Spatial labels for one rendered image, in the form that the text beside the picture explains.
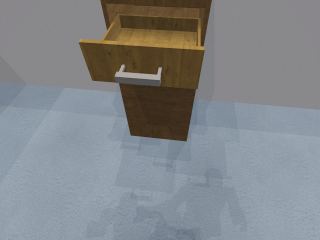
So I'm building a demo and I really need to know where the cabinet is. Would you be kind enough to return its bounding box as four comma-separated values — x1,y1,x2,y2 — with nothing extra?
100,0,212,142

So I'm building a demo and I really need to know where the handle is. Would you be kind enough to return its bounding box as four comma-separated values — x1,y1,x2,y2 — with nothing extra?
114,64,162,87

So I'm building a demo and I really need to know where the drawer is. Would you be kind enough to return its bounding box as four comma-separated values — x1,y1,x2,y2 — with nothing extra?
78,14,205,89

